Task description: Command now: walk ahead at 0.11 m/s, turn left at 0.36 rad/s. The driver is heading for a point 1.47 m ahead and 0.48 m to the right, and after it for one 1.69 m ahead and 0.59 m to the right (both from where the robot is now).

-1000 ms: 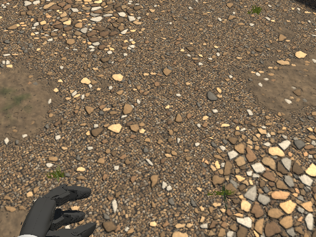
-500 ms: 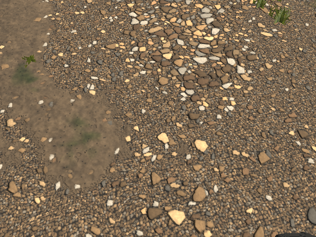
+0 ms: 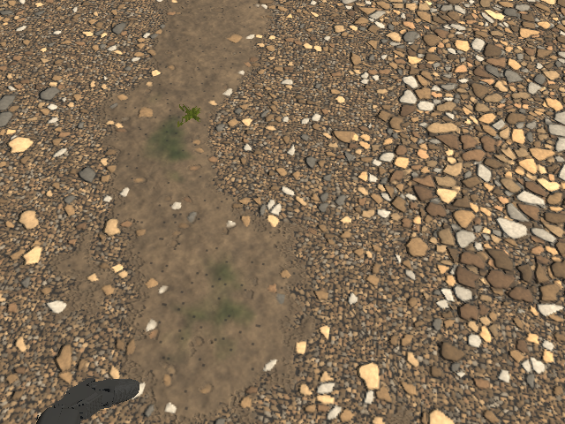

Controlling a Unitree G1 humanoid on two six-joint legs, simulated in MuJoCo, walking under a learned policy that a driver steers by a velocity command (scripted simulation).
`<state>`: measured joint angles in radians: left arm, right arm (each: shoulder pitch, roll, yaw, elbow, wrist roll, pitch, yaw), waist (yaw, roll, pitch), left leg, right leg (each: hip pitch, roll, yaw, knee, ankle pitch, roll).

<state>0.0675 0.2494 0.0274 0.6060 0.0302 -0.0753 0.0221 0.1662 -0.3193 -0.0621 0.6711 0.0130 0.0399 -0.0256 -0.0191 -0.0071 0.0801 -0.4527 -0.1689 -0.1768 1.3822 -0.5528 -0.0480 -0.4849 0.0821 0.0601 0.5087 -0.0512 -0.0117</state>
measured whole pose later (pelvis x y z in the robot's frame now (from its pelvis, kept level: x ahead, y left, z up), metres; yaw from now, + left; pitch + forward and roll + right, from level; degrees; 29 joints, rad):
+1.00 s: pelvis +0.10 +0.02 +0.02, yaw +1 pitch -1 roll +0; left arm 0.17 0.21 0.05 0.84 0.00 0.01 0.05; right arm 0.24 -0.20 -0.03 0.86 0.00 -0.02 -0.02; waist 0.00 -0.01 0.02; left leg -0.16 -0.05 -0.04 0.54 -0.36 0.04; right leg -0.27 0.00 0.06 0.53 -0.25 0.03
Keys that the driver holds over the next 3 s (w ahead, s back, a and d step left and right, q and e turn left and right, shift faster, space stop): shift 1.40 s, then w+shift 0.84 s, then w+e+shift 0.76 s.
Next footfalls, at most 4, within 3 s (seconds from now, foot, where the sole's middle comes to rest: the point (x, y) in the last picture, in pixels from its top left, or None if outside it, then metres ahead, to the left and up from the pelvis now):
0.24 left None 0.09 0.12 -0.75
1.74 right None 0.30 -0.15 -0.75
2.22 left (264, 293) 0.74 0.04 -0.75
2.70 right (313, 169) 1.16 -0.11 -0.75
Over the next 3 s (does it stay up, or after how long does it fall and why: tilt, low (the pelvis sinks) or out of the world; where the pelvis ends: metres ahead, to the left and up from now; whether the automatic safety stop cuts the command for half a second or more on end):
stays up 1.25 -0.12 0.02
